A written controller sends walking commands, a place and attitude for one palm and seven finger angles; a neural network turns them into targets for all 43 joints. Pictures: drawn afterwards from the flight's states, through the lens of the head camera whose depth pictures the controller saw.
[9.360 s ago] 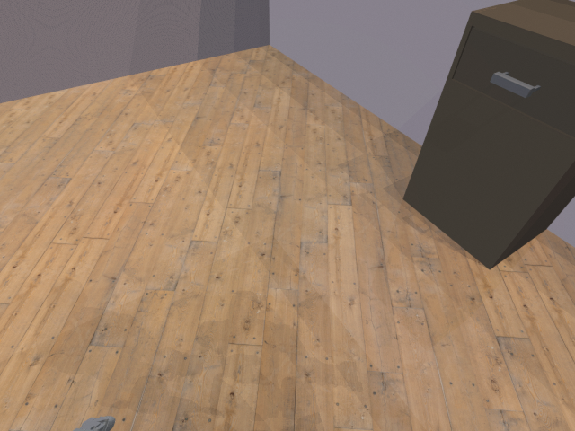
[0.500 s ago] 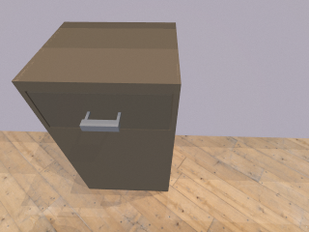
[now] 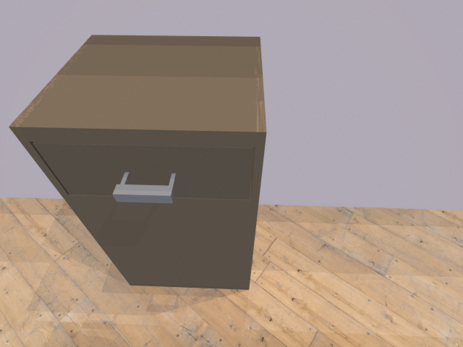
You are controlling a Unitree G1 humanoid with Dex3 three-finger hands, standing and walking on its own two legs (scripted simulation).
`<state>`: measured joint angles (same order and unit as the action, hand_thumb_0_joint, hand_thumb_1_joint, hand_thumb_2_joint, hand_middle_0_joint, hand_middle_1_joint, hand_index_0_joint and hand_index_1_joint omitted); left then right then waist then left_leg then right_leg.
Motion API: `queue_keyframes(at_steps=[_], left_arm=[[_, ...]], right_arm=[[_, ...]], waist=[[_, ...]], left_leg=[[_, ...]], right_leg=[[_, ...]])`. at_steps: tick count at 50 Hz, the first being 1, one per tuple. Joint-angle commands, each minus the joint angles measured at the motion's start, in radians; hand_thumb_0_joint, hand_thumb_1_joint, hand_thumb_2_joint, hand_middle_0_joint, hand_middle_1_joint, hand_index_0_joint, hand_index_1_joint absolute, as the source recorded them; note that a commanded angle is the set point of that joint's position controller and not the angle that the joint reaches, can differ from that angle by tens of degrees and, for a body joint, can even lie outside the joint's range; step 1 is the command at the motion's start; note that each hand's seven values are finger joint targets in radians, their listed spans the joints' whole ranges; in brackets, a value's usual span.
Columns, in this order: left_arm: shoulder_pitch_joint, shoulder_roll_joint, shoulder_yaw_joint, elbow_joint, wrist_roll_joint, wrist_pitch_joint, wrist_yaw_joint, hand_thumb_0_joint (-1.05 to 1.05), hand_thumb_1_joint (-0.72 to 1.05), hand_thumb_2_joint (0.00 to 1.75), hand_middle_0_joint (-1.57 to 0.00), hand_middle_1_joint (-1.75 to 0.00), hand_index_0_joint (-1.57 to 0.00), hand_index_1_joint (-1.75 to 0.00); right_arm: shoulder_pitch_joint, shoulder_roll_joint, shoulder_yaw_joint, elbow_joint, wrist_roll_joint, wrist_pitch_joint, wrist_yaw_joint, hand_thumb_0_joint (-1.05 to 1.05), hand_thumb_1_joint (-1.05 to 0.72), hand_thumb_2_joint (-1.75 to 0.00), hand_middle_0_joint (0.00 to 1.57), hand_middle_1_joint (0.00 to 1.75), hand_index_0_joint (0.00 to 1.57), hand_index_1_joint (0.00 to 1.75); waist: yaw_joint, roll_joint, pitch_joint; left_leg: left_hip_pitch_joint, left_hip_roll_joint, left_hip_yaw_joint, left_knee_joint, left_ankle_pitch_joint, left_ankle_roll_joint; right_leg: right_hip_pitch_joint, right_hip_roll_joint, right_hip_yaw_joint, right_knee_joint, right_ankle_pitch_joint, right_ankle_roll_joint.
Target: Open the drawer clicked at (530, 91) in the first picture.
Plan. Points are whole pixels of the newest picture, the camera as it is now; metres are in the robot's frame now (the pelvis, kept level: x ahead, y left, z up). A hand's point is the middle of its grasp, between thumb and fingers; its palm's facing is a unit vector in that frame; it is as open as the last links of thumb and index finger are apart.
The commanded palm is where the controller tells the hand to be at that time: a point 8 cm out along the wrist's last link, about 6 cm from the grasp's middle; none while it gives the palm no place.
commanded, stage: shuffle to correct the standing spot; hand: left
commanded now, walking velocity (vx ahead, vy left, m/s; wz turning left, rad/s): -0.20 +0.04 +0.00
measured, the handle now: (147, 185) +0.45 +0.23 -0.02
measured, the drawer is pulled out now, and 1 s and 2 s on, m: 0.00 0.00 0.00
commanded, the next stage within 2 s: come to a stop and stand still in 0.24 s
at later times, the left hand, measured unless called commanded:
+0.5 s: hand out of the picture -0.01 +0.21 -0.18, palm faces +0.05 -0.97 -0.25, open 7.4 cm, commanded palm none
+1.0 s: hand out of the picture -0.11 +0.10 -0.17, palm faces +0.05 -0.99 -0.12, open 7.4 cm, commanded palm none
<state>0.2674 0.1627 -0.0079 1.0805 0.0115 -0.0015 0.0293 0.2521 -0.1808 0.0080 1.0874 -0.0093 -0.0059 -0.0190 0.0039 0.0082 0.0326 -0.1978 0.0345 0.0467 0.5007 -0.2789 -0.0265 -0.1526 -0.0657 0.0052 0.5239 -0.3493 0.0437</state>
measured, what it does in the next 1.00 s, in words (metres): steps on the spot: right foot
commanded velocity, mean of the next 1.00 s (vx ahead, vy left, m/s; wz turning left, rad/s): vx -0.03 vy -0.01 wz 0.00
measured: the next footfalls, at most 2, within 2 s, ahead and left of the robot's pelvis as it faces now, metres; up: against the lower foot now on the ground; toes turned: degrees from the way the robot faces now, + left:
right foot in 0.72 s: -0.04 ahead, -0.07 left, +0.00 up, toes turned +0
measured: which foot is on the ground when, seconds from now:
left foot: down 0.00-1.00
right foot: down 0.00-0.44, up 0.46-0.70, down 0.72-1.00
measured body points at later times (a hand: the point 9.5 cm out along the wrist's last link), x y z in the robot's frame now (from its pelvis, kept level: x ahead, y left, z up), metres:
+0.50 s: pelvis -0.07 +0.01 -0.01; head -0.04 +0.02 +0.44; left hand -0.01 +0.26 -0.16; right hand -0.02 -0.24 -0.16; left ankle -0.03 +0.12 -0.73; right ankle -0.06 -0.13 -0.72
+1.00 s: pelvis -0.07 -0.04 +0.00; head -0.07 -0.04 +0.45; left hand -0.11 +0.16 -0.16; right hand -0.10 -0.25 -0.16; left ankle -0.05 +0.12 -0.73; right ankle -0.13 -0.10 -0.73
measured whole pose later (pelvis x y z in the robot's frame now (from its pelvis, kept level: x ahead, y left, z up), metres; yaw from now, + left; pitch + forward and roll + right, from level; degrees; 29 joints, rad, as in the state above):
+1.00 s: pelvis -0.07 -0.04 +0.00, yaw +0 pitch -1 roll +1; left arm 0.37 0.09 -0.02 1.12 0.01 -0.01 0.03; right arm 0.33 -0.13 0.02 1.15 -0.01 0.01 -0.03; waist 0.00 -0.01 0.01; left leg -0.25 0.06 0.03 0.47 -0.21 -0.05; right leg -0.09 0.05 -0.08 0.44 -0.35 -0.08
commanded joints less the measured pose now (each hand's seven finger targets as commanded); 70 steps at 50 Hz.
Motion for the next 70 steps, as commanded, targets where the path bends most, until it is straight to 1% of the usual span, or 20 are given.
queue_keyframes(at_steps=[1, 9, 13, 15, 18, 20, 21, 22, 23, 26, 31, 34, 35, 37, 38, 39, 42, 48, 54, 70], left_arm=[[0.064, 0.136, 0.03, -0.031, 0.001, -0.012, 0.011, 0.0, 0.9, 0.9, -0.2, -0.3, -0.2, -0.3], [0.068, 0.161, 0.062, -0.097, 0.003, 0.01, 0.019, 0.0, 0.9, 0.9, -0.2, -0.3, -0.2, -0.3], [0.046, 0.202, 0.079, -0.127, 0.01, 0.021, 0.017, 0.0, 0.9, 0.9, -0.2, -0.3, -0.2, -0.3], [0.01, 0.223, 0.086, -0.142, 0.014, 0.027, 0.016, 0.0, 0.9, 0.9, -0.2, -0.3, -0.2, -0.3], [-0.058, 0.217, 0.089, -0.175, 0.023, 0.038, 0.016, 0.0, 0.9, 0.9, -0.2, -0.3, -0.2, -0.3], [-0.072, 0.181, 0.082, -0.19, 0.019, 0.044, 0.009, 0.0, 0.9, 0.9, -0.2, -0.3, -0.2, -0.3], [-0.047, 0.12, 0.072, -0.198, 0.011, 0.048, 0.007, 0.0, 0.9, 0.9, -0.2, -0.3, -0.2, -0.3], [-0.025, 0.084, 0.062, -0.198, 0.007, 0.044, 0.013, 0.0, 0.9, 0.9, -0.2, -0.3, -0.2, -0.3], [-0.01, 0.097, 0.062, -0.175, 0.008, 0.048, 0.016, 0.0, 0.9, 0.9, -0.2, -0.3, -0.2, -0.3], [0.054, 0.078, 0.054, -0.119, 0.016, 0.04, -0.009, 0.0, 0.9, 0.9, -0.2, -0.3, -0.2, -0.3], [0.02, 0.056, 0.033, -0.11, 0.011, 0.022, -0.02, 0.0, 0.9, 0.9, -0.2, -0.3, -0.2, -0.3], [0.084, 0.037, 0.03, -0.078, 0.007, 0.009, -0.018, 0.0, 0.9, 0.9, -0.2, -0.3, -0.2, -0.3], [0.128, 0.05, 0.03, -0.059, 0.01, 0.002, -0.013, 0.0, 0.9, 0.9, -0.2, -0.3, -0.2, -0.3], [0.134, 0.121, 0.032, -0.043, 0.01, -0.007, -0.003, 0.0, 0.9, 0.9, -0.2, -0.3, -0.2, -0.3], [0.105, 0.125, 0.03, -0.05, 0.006, -0.009, -0.002, 0.0, 0.9, 0.9, -0.2, -0.3, -0.2, -0.3], [0.083, 0.109, 0.029, -0.05, 0.005, -0.023, 0.0, 0.0, 0.9, 0.9, -0.2, -0.3, -0.2, -0.3], [0.106, 0.058, 0.013, -0.021, -0.001, -0.033, 0.003, 0.0, 0.9, 0.9, -0.2, -0.3, -0.2, -0.3], [0.177, 0.043, 0.011, 0.021, -0.005, -0.026, 0.005, 0.0, 0.9, 0.9, -0.2, -0.3, -0.2, -0.3], [0.204, 0.031, 0.015, 0.037, -0.004, -0.027, 0.009, 0.0, 0.9, 0.9, -0.2, -0.3, -0.2, -0.3], [0.225, 0.029, 0.021, 0.036, 0.0, -0.02, 0.018, 0.0, 0.9, 0.9, -0.2, -0.3, -0.2, -0.3]], right_arm=[[0.035, -0.098, -0.021, -0.035, -0.001, -0.014, -0.008, 0.0, -0.9, -0.9, 0.2, 0.3, 0.2, 0.3], [0.008, -0.125, -0.055, -0.099, -0.005, 0.017, -0.015, 0.0, -0.9, -0.9, 0.2, 0.3, 0.2, 0.3], [-0.004, -0.103, -0.065, -0.134, -0.006, 0.036, -0.009, 0.0, -0.9, -0.9, 0.2, 0.3, 0.2, 0.3], [-0.009, -0.089, -0.068, -0.145, -0.007, 0.044, -0.005, 0.0, -0.9, -0.9, 0.2, 0.3, 0.2, 0.3], [0.019, -0.074, -0.074, -0.142, -0.006, 0.048, 0.001, 0.0, -0.9, -0.9, 0.2, 0.3, 0.2, 0.3], [0.09, -0.086, -0.066, -0.122, -0.006, 0.025, 0.006, 0.0, -0.9, -0.9, 0.2, 0.3, 0.2, 0.3], [0.106, -0.148, -0.075, -0.121, -0.016, 0.012, 0.005, 0.0, -0.9, -0.9, 0.2, 0.3, 0.2, 0.3], [0.101, -0.179, -0.075, -0.135, -0.019, 0.005, -0.001, 0.0, -0.9, -0.9, 0.2, 0.3, 0.2, 0.3], [0.057, -0.175, -0.069, -0.137, -0.018, 0.001, -0.005, 0.0, -0.9, -0.9, 0.2, 0.3, 0.2, 0.3], [-0.054, -0.144, -0.049, -0.155, -0.023, -0.003, -0.009, 0.0, -0.9, -0.9, 0.2, 0.3, 0.2, 0.3], [0.065, -0.138, -0.051, -0.097, -0.027, -0.002, -0.013, 0.0, -0.9, -0.9, 0.2, 0.3, 0.2, 0.3], [0.095, -0.136, -0.054, -0.067, -0.021, 0.005, -0.01, 0.0, -0.9, -0.9, 0.2, 0.3, 0.2, 0.3], [0.096, -0.112, -0.05, -0.063, -0.016, 0.006, -0.006, 0.0, -0.9, -0.9, 0.2, 0.3, 0.2, 0.3], [0.052, -0.031, -0.025, -0.078, -0.002, 0.004, 0.0, 0.0, -0.9, -0.9, 0.2, 0.3, 0.2, 0.3], [0.041, -0.025, -0.019, -0.077, -0.007, 0.002, 0.005, 0.0, -0.9, -0.9, 0.2, 0.3, 0.2, 0.3], [0.041, -0.023, -0.017, -0.066, -0.014, 0.004, 0.004, 0.0, -0.9, -0.9, 0.2, 0.3, 0.2, 0.3], [0.097, -0.009, -0.006, -0.011, -0.007, -0.003, -0.006, 0.0, -0.9, -0.9, 0.2, 0.3, 0.2, 0.3], [0.109, -0.012, 0.004, 0.033, -0.001, -0.008, -0.022, 0.0, -0.9, -0.9, 0.2, 0.3, 0.2, 0.3], [0.114, -0.012, 0.003, 0.04, 0.002, -0.014, -0.031, 0.0, -0.9, -0.9, 0.2, 0.3, 0.2, 0.3], [0.099, -0.012, 0.006, 0.039, 0.001, -0.008, -0.035, 0.0, -0.9, -0.9, 0.2, 0.3, 0.2, 0.3]], waist=[[0.001, -0.014, 0.017], [0.01, 0.003, -0.062], [0.008, -0.137, -0.059], [0.007, -0.23, -0.019], [-0.017, -0.265, 0.03], [-0.046, -0.136, 0.012], [-0.043, 0.11, 0.013], [-0.035, 0.241, 0.011], [-0.021, 0.22, -0.01], [0.028, 0.138, -0.006], [-0.034, 0.144, -0.02], [-0.009, 0.082, -0.024], [0.002, 0.024, -0.027], [-0.002, -0.187, 0.035], [-0.01, -0.154, 0.039], [-0.009, -0.243, 0.084], [-0.027, -0.146, 0.083], [-0.005, 0.019, 0.097], [-0.001, 0.004, 0.017], [0.007, -0.047, 0.05]], left_leg=[[0.03, 0.06, -0.042, -0.07, 0.331, 0.044], [0.033, 0.075, -0.016, 0.042, 0.486, 0.041], [-0.053, 0.002, 0.022, 0.162, 0.241, 0.014], [-0.093, -0.029, 0.027, 0.229, -0.027, 0.004], [-0.05, -0.022, 0.01, 0.218, -0.113, 0.008], [0.044, 0.022, -0.042, -0.011, 0.026, 0.037], [0.027, 0.173, -0.247, -0.141, 0.045, 0.088], [-0.064, 0.292, -0.41, -0.278, 0.016, 0.156], [-0.171, 0.298, -0.428, -0.348, -0.182, 0.181], [-0.211, 0.219, -0.304, -0.342, -0.269, 0.174], [-0.014, 0.222, -0.263, -0.302, -0.121, 0.186], [-0.053, 0.185, -0.22, -0.241, -0.121, 0.149], [-0.111, 0.133, -0.158, -0.19, -0.122, 0.109], [-0.2, 0.009, -0.009, -0.023, -0.075, 0.039], [-0.142, 0.003, -0.005, -0.003, -0.052, 0.038], [-0.143, 0.012, -0.005, 0.026, -0.02, 0.038], [-0.058, 0.028, -0.018, -0.014, 0.097, 0.041], [0.001, 0.06, -0.041, -0.067, 0.2, 0.042], [0.026, 0.069, -0.032, -0.059, 0.246, 0.042], [0.024, 0.063, -0.022, -0.051, 0.294, 0.047]], right_leg=[[-0.062, -0.04, 0.036, -0.072, 0.363, -0.049], [-0.082, -0.05, 0.065, 0.038, 0.49, -0.067], [-0.099, -0.145, 0.173, -0.028, 0.505, -0.125], [-0.144, -0.213, 0.223, -0.083, 0.496, -0.179], [-0.273, -0.22, 0.199, -0.102, 0.326, -0.188], [-0.333, -0.095, 0.108, 0.017, 0.081, -0.11], [-0.377, 0.025, 0.006, 0.189, -0.108, -0.059], [-0.329, 0.075, -0.021, 0.346, -0.222, -0.038], [-0.245, 0.046, 0.045, 0.425, -0.19, -0.05], [-0.195, 0.036, 0.016, 0.435, -0.069, -0.052], [-0.215, 0.041, -0.039, 0.196, -0.149, -0.051], [-0.065, 0.06, -0.057, -0.085, -0.039, -0.06], [0.028, 0.037, -0.018, -0.184, 0.012, -0.07], [-0.019, -0.143, 0.192, -0.332, -0.086, -0.128], [-0.093, -0.174, 0.198, -0.353, -0.104, -0.145], [-0.13, -0.136, 0.189, -0.346, -0.017, -0.142], [-0.115, -0.095, 0.106, -0.263, 0.24, -0.133], [-0.107, -0.037, 0.067, -0.235, 0.226, -0.086], [-0.016, -0.034, 0.047, -0.2, 0.391, -0.074], [0.02, -0.038, 0.024, -0.179, 0.528, -0.054]])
